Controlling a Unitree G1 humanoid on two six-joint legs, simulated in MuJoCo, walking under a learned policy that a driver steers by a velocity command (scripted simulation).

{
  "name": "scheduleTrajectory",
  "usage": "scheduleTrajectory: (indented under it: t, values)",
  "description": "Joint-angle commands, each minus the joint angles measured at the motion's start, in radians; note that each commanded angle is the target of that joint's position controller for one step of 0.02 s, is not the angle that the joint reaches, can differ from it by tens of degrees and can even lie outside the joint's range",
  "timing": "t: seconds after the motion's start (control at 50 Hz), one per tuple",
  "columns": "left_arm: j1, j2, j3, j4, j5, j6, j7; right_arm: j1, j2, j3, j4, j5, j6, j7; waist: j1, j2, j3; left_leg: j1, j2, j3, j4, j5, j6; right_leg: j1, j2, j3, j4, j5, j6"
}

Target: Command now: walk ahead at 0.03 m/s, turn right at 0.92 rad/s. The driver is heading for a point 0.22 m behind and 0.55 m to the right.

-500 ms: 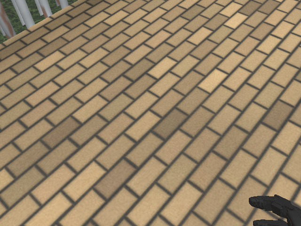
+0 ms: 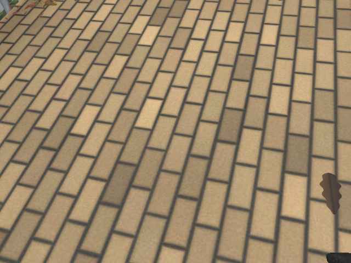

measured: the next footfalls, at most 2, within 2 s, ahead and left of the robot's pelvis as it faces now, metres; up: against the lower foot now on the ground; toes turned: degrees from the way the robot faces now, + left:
left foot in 0.40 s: +0.15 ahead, +0.11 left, +0.00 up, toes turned -30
right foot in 0.90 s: +0.27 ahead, -0.38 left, +0.00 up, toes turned -56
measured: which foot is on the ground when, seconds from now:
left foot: up 0.00-0.38, down 0.40-0.90, up 0.92-1.00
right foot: down 0.00-0.40, up 0.42-0.88, down 0.90-1.00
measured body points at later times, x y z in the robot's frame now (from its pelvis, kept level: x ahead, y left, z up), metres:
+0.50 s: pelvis +0.08 +0.01 +0.01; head +0.09 +0.00 +0.46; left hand +0.37 +0.17 -0.06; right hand +0.04 -0.32 -0.09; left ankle +0.11 +0.13 -0.73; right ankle +0.03 -0.10 -0.66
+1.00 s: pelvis +0.26 -0.28 -0.02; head +0.28 -0.32 +0.42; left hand +0.56 -0.23 -0.12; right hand +0.09 -0.51 -0.14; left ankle +0.30 -0.01 -0.59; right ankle +0.25 -0.35 -0.73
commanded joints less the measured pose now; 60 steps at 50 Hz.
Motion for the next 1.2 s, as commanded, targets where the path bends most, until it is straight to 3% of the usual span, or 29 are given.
scheduleTrajectory:
  t: [0.02,0.04,0.08,0.16,0.28,0.36,0.38,0.4,0.42,0.44,0.46,0.5,0.56,0.66,0.76,0.78,0.82,0.86,0.88,0.9,0.92,0.94,0.96,0.98,1.0,1.04,1.12,1.16,1.2]
  values:
    - [-0.03,0.245,0.068,-0.083,-0.004,-0.063,0.011,-0.069,-0.082,-0.027,-0.091,0.0,-0.026,-0.013,-0.036,-0.177,-0.098,-0.294,-0.065,-0.196,0.26,-0.002,0.019,0.22,-0.229,0.468,-0.38,0.162,-0.201]
    - [-0.066,0.201,0.054,-0.093,-0.024,-0.06,0.015,-0.05,-0.099,-0.035,-0.073,-0.01,-0.03,-0.021,-0.045,-0.153,-0.12,-0.28,-0.058,-0.201,0.246,0.05,0.018,0.227,-0.212,0.426,-0.351,0.196,-0.162]
    - [-0.07,0.16,0.038,-0.11,-0.025,-0.049,0.027,-0.042,-0.084,-0.035,-0.069,-0.013,-0.039,-0.014,-0.052,-0.157,-0.175,-0.203,-0.089,-0.199,0.256,0.11,0.003,0.215,-0.166,0.385,-0.313,0.312,-0.146]
    - [-0.031,0.17,0.044,-0.127,-0.026,-0.037,0.039,-0.067,-0.041,-0.019,-0.082,0.006,-0.045,-0.002,-0.03,-0.156,-0.19,-0.19,-0.137,-0.222,0.075,0.141,-0.022,0.282,-0.126,0.419,-0.273,0.373,-0.145]
    - [-0.053,0.183,0.053,-0.17,-0.025,-0.018,0.029,-0.055,-0.064,-0.021,-0.083,0.015,-0.055,0.015,-0.01,-0.206,-0.195,-0.072,-0.162,-0.26,-0.126,0.117,-0.028,0.269,-0.104,0.553,-0.234,0.39,-0.145]
    - [-0.103,0.167,0.036,-0.188,-0.036,-0.021,0.009,0.062,-0.087,-0.04,-0.06,0.044,-0.078,0.034,-0.063,-0.216,-0.166,0.244,-0.143,-0.223,-0.362,0.138,0.017,0.014,-0.027,0.613,-0.297,-0.315,-0.126]
    - [-0.123,0.143,0.025,-0.194,-0.036,-0.025,0.006,0.149,-0.101,-0.053,-0.035,0.05,-0.084,0.031,-0.11,-0.183,-0.15,0.41,-0.098,-0.228,-0.456,0.17,0.041,-0.131,0.018,0.567,-0.22,-0.394,-0.087]
    - [-0.07,0.067,0.004,-0.182,-0.031,-0.027,0.005,0.259,-0.151,-0.067,-0.019,0.038,-0.086,0.024,-0.12,-0.04,-0.22,0.602,0.096,-0.397,-0.495,-0.001,0.094,-0.265,0.105,0.404,0.057,-0.434,-0.028]
    - [-0.091,0.035,-0.011,-0.228,-0.042,-0.041,0.003,0.275,-0.211,-0.065,-0.032,-0.004,-0.096,0.028,-0.098,0.148,-0.164,0.616,0.267,-0.736,-0.625,-0.289,0.185,-0.49,0.184,0.253,0.285,-0.305,-0.011]
    - [-0.133,0.103,-0.003,-0.256,-0.04,-0.06,-0.003,0.189,-0.208,-0.07,-0.05,-0.022,-0.116,0.029,-0.063,0.196,-0.051,0.513,0.337,-0.828,-0.667,-0.382,0.234,-0.597,0.054,0.224,0.399,-0.174,0.005]
    - [-0.136,0.155,0.009,-0.239,-0.03,-0.064,-0.009,0.147,-0.147,-0.055,-0.07,-0.001,-0.121,0.017,-0.065,0.154,-0.015,0.485,0.298,-0.718,-0.669,-0.345,0.216,-0.608,0.008,0.182,0.462,-0.094,0.027]
    - [-0.107,0.146,0.013,-0.212,-0.02,-0.067,-0.016,0.174,-0.114,-0.038,-0.075,0.021,-0.113,0.0,-0.071,0.076,-0.027,0.484,0.216,-0.527,-0.657,-0.204,0.152,-0.596,-0.026,0.127,0.574,-0.011,0.055]
    - [-0.122,0.088,-0.009,-0.229,-0.039,-0.077,-0.029,0.274,-0.118,-0.028,-0.048,0.002,-0.125,0.0,-0.097,0.053,-0.008,0.458,0.182,-0.352,-0.675,-0.066,0.147,-0.634,-0.074,0.082,0.692,0.087,0.064]
    - [-0.166,0.063,-0.023,-0.239,-0.054,-0.076,-0.04,0.349,-0.111,-0.013,-0.015,-0.023,-0.127,0.008,-0.112,0.067,0.056,0.46,0.178,-0.142,-0.696,0.121,0.156,-0.678,-0.108,0.074,0.661,0.209,0.093]
    - [-0.292,0.016,-0.049,-0.255,-0.057,-0.087,-0.084,0.397,-0.142,-0.015,0.017,-0.012,-0.114,0.01,-0.139,0.026,0.139,0.52,0.198,0.034,-0.744,0.277,0.135,-0.61,-0.127,-0.041,0.377,0.248,0.036]
    - [-0.307,0.007,-0.054,-0.257,-0.058,-0.091,-0.094,0.398,-0.155,-0.017,0.023,-0.006,-0.108,0.01,-0.135,0.016,0.149,0.543,0.201,0.071,-0.74,0.37,0.129,-0.572,-0.117,-0.074,0.315,0.226,0.013]
    - [-0.267,0.03,-0.044,-0.245,-0.059,-0.094,-0.1,0.364,-0.213,-0.028,0.018,-0.003,-0.096,0.01,-0.072,0.065,0.089,0.542,0.193,0.152,-0.634,1.01,0.117,-0.336,-0.025,-0.182,0.225,0.15,-0.042]
    - [-0.043,0.127,0.008,-0.2,-0.071,-0.089,-0.093,0.356,-0.275,-0.043,0.017,-0.001,-0.081,0.006,0.081,0.15,-0.075,0.535,0.221,0.166,-0.296,1.55,0.121,0.004,0.093,-0.231,0.22,0.029,-0.094]
    - [0.218,0.222,0.06,-0.127,-0.074,-0.078,-0.083,0.315,-0.271,-0.042,-0.005,0.011,-0.087,0.005,0.216,0.124,-0.206,0.369,0.202,0.156,-0.01,1.513,0.101,0.395,0.129,-0.185,0.104,0.1,-0.149]
    - [0.324,0.275,0.081,-0.059,-0.083,-0.061,-0.062,0.354,-0.143,-0.007,-0.025,-0.007,-0.111,0.003,0.187,-0.061,-0.218,0.021,0.094,0.103,0.349,0.544,0.052,0.727,0.041,0.053,0.065,0.079,-0.178]
    - [0.247,0.361,0.08,-0.1,-0.068,-0.084,-0.061,0.406,-0.016,0.042,-0.138,0.004,-0.163,0.014,0.034,-0.399,-0.407,-0.331,-0.123,-0.09,0.734,-0.106,0.024,0.939,-0.218,0.783,-0.222,-0.336,-0.417]
    - [0.302,0.244,0.053,-0.111,-0.049,-0.108,-0.066,0.237,-0.151,0.021,-0.165,0.032,-0.21,0.017,0.144,-0.198,-0.476,-0.39,-0.071,-0.276,0.716,0.031,0.072,0.921,-0.242,0.92,-0.384,-0.477,-0.352]
    - [0.298,0.217,0.043,-0.082,-0.027,-0.132,-0.066,0.129,-0.147,0.019,-0.207,0.064,-0.225,0.012,0.125,-0.152,-0.281,-0.44,-0.06,-0.253,0.682,0.084,0.09,0.768,-0.237,0.866,-0.429,-0.376,-0.309]
    - [0.244,0.195,0.032,-0.076,-0.021,-0.149,-0.069,0.127,-0.112,0.032,-0.201,0.048,-0.229,0.005,0.058,-0.011,-0.18,-0.388,-0.017,-0.254,0.602,0.116,0.092,0.579,-0.212,0.765,-0.42,-0.261,-0.286]
    - [0.155,0.16,0.02,-0.087,-0.015,-0.155,-0.067,0.162,-0.097,0.031,-0.183,0.023,-0.22,0.006,-0.01,0.017,-0.129,-0.295,0.018,-0.265,0.522,0.146,0.083,0.409,-0.165,0.642,-0.391,-0.153,-0.277]
    - [0.066,0.113,0.002,-0.101,-0.013,-0.154,-0.057,0.226,-0.097,0.024,-0.159,0.011,-0.182,0.022,-0.083,-0.057,-0.053,-0.214,0.04,-0.26,0.433,0.167,0.055,0.217,-0.083,0.501,-0.425,-0.074,-0.28]
    - [0.083,0.084,-0.014,-0.059,-0.038,-0.15,-0.017,0.032,-0.061,0.037,-0.22,-0.027,-0.16,0.032,-0.047,-0.061,0.076,-0.132,-0.01,-0.14,0.086,0.36,-0.018,-0.028,0.022,0.299,-0.459,0.195,-0.238]
    - [0.113,0.103,-0.005,-0.032,-0.038,-0.14,-0.007,-0.068,-0.013,0.049,-0.253,-0.02,-0.166,0.041,0.002,-0.083,0.066,-0.013,-0.065,-0.101,-0.133,0.526,-0.029,-0.089,0.06,0.265,-0.449,0.179,-0.191]
    - [0.162,0.138,0.01,-0.006,-0.051,-0.143,-0.006,-0.137,-0.028,0.038,-0.288,0.008,-0.175,0.043,0.042,-0.105,0.041,0.098,-0.096,-0.128,-0.263,0.627,-0.028,-0.074,0.025,0.329,-0.468,0.103,-0.168]
Keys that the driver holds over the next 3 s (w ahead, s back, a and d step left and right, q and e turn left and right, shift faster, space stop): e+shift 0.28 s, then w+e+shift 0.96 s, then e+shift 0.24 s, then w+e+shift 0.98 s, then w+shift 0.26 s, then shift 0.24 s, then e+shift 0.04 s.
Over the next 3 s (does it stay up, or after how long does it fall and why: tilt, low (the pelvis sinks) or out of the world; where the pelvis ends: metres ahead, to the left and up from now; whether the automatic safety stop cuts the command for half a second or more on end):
stays up -0.13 -1.51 0.02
